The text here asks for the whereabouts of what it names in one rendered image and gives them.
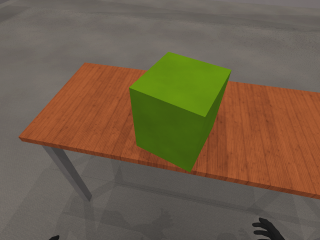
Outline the carton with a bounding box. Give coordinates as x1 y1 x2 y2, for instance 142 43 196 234
129 52 232 172

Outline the robot right hand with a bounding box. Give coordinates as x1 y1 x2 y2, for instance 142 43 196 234
252 217 285 240

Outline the table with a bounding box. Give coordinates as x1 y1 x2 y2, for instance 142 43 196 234
18 62 320 240

